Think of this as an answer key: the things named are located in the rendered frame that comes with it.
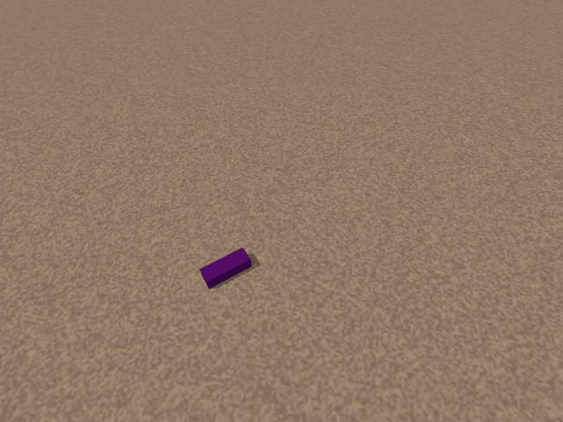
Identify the carton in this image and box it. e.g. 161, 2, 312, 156
200, 248, 252, 288

